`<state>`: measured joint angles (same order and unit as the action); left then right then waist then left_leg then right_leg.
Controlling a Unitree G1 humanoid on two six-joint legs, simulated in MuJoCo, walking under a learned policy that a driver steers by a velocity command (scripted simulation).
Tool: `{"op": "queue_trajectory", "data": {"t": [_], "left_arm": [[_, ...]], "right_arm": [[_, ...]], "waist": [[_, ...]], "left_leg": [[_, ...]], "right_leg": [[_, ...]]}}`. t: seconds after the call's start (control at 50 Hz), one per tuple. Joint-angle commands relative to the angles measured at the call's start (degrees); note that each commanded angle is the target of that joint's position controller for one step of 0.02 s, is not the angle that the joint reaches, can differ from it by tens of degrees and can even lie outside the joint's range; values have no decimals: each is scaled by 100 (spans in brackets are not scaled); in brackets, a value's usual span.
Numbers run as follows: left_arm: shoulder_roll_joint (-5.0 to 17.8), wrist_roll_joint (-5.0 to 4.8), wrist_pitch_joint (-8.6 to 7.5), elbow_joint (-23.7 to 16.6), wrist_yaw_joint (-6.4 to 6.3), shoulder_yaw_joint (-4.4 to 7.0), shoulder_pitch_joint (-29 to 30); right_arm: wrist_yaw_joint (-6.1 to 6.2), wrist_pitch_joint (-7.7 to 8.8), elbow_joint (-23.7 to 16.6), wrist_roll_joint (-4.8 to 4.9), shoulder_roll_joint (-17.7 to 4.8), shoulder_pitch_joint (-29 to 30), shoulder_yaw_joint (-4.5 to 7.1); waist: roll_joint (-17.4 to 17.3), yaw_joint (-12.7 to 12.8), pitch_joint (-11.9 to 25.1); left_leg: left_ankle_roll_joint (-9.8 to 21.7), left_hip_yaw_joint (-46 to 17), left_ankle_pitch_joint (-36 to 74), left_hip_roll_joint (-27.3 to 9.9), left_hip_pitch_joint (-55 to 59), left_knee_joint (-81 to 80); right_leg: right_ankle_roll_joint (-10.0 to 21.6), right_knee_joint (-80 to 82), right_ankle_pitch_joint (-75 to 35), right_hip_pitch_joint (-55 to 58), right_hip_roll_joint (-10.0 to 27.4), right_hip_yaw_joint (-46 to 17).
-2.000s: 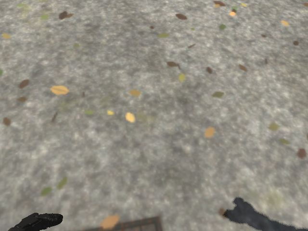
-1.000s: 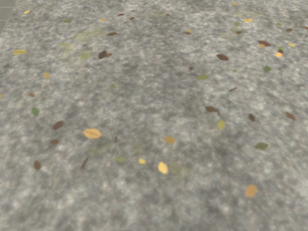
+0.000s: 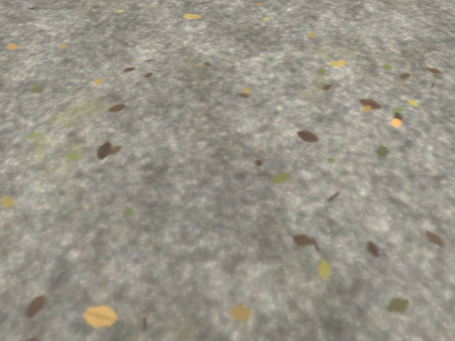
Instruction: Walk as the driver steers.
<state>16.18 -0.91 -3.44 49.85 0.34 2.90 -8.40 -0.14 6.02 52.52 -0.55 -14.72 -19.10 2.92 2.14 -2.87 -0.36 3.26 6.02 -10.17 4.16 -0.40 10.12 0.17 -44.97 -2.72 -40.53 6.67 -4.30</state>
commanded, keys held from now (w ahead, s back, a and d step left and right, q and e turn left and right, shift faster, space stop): w+e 0.42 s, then w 0.58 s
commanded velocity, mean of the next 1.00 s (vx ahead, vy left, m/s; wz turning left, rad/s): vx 0.50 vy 0.00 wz -0.32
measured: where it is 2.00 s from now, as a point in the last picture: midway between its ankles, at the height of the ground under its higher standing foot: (296, 177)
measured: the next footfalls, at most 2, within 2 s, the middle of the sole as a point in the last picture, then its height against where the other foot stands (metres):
right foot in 0.20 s outside the picture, level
left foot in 0.70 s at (241, 304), level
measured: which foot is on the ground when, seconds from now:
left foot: down 0.00-0.22, up 0.24-0.68, down 0.70-1.00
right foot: up 0.00-0.18, down 0.20-0.72, up 0.74-1.00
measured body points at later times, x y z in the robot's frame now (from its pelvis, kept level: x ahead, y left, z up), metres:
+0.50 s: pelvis +0.28 -0.09 +0.00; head +0.31 -0.12 +0.45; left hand +0.42 +0.17 -0.11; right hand +0.40 -0.39 -0.10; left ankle +0.49 +0.07 -0.68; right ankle +0.25 -0.15 -0.75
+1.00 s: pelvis +0.58 -0.11 +0.00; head +0.61 -0.12 +0.45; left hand +0.82 +0.07 -0.10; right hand +0.52 -0.38 -0.12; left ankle +0.59 -0.03 -0.75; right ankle +0.63 -0.31 -0.68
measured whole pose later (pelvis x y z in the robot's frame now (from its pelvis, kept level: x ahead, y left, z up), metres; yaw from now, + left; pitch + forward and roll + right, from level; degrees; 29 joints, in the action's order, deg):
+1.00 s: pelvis +0.58 -0.11 +0.00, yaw -19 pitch +2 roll +1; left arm 16.2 -0.2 -3.6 41.2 -0.1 2.9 -10.1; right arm -1.1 5.5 49.6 0.3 -14.6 -19.5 2.4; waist 2.4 -3.4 -1.1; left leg 3.8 1.4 -9.6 4.1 -7.1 15.0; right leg -0.2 -49.9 9.1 -36.9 6.0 -2.9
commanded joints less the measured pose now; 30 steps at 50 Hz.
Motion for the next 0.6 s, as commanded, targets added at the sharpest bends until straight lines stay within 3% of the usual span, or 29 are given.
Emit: {"op": "queue_trajectory", "data": {"t": [0.02, 0.1, 0.14, 0.16, 0.18, 0.2, 0.22, 0.24, 0.26, 0.28, 0.3, 0.32, 0.34, 0.4, 0.44, 0.5, 0.54, 0.6], "left_arm": [[197, 2, -75, -484, 82, -2, 550], [199, -16, -76, -861, 241, -28, 981], [311, -23, -70, -1000, 314, 17, 898], [435, -25, -58, -1007, 327, 83, 629], [631, -38, -46, -875, 321, 214, -81], [1021, -63, -26, -622, 254, 430, -1074], [1759, -48, 24, -545, 136, 648, -1807], [1686, -75, -12, -659, 152, 570, -1726], [1229, -3, -47, -673, 154, 434, -1677], [986, 13, -74, -711, 133, 374, -1385], [825, 13, -79, -814, 129, 319, -968], [636, 46, -81, -929, 116, 255, -649], [590, 90, -73, -1028, 100, 233, -489], [807, 36, -103, -1052, 15, 302, -599], [887, 9, -99, -1002, -61, 327, -785], [800, -10, -71, -893, -114, 293, -1035], [815, -12, -76, -771, -108, 286, -1265], [811, -16, -43, -629, -116, 289, -1476]], "right_arm": [[81, 55, -249, 37, -915, 123, 190], [84, -109, -101, 94, -977, -93, 232], [104, -206, -137, 121, -1110, 14, 277], [126, -253, -186, 118, -1206, 98, 302], [155, -318, -239, 107, -1233, 203, 305], [198, -346, -328, 77, -1132, 167, 252], [154, -229, -598, -62, -632, -237, 67], [60, 22, -700, -40, -360, -198, -66], [-27, 211, -826, 202, -860, 448, 66], [-45, 305, -942, 289, -892, 781, 57], [-4, 323, -925, 185, -860, 852, 68], [37, 272, -892, 73, -927, 822, 130], [35, 193, -898, 30, -897, 746, 145], [56, 34, -993, -48, -703, 777, 126], [66, 15, -1141, -48, -616, 1198, 95], [-8, 72, -1248, -6, -420, 1731, 12], [-67, 115, -1342, 50, -427, 2048, -3], [-139, 167, -1471, 71, -608, 2298, 37]], "waist": [[-383, -56, -489], [-382, -170, -570], [-521, -28, -445], [-646, 148, -188], [-663, 555, 245], [-470, 981, 810], [723, 944, 1578], [1086, 763, 2294], [638, 1015, 1835], [322, 913, 1163], [-161, 647, 685], [-163, 428, 448], [-51, 272, 356], [-13, 179, 212], [10, 304, 80], [200, 579, 45], [260, 738, -53], [256, 791, -172]], "left_leg": [[735, -328, 690, -1705, -410, -647], [609, -91, 1191, -1979, 544, -176], [492, 57, 2515, -2041, 786, 382], [410, 166, 3684, -2023, 805, 911], [275, 357, 4566, -1891, 633, 1908], [59, 508, 4367, -1621, -122, 3281], [-329, 544, 1733, -1008, -2423, 5539], [-463, -626, -2253, -8, -3950, 6820], [-274, -1246, -1983, -403, -4605, 7085], [-137, -1146, -1463, -673, -4720, 6777], [-139, -1094, -1068, -912, -4435, 6215], [-184, -1093, -820, -1080, -3994, 5736], [-245, -1104, -677, -1126, -3669, 5549], [-540, -953, -245, -1051, -3547, 4824], [-671, -893, 456, -956, -3649, 3932], [-654, -769, 1699, -746, -3159, 2582], [-592, -752, 2108, -665, -2970, 2206], [-382, -875, 1717, -665, -3295, 1829]], "right_leg": [[18, 586, -485, 119, -46, 168], [236, 1031, 222, -166, -117, 363], [420, 1114, 876, 140, -316, 649], [533, 1088, 1153, 646, -531, 861], [682, 1222, 1142, 1604, -809, 1042], [910, 1356, 971, 3136, -949, 841], [1770, 1421, 1252, 5432, 509, -1652], [2509, 2624, 2080, 6451, 1363, -4436], [2144, 2852, 2173, 6249, 1209, -3881], [1890, 2831, 1833, 5499, 979, -2999], [1718, 2890, 1264, 4569, 731, -2338], [1613, 3024, 743, 3881, 523, -1890], [1613, 3177, 486, 3451, 391, -1735], [1684, 3356, -288, 2907, 215, -1278], [1559, 3383, -377, 2836, 67, -1009], [1251, 3340, 43, 2731, -188, -632], [1205, 3371, 409, 2804, -60, -761], [1182, 3025, 302, 3596, 280, -1075]]}}
Over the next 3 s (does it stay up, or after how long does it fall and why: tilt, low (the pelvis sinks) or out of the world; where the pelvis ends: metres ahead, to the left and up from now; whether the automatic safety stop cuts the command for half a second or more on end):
stays up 1.59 -0.08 0.00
